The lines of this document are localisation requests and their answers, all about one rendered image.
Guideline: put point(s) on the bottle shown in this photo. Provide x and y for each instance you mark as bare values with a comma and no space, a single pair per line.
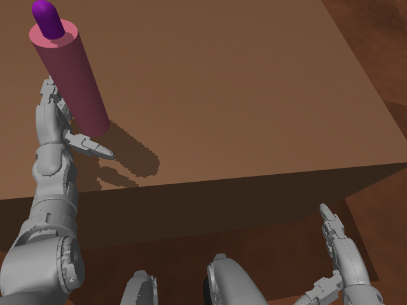
59,46

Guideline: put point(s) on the left robot hand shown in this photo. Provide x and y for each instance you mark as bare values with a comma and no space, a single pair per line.
52,126

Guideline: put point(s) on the left robot arm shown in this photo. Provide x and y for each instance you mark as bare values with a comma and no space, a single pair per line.
44,264

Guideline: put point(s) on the right robot arm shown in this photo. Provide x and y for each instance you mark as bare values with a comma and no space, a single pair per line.
361,295

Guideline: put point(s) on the right robot hand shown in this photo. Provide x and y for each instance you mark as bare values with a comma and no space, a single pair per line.
348,265

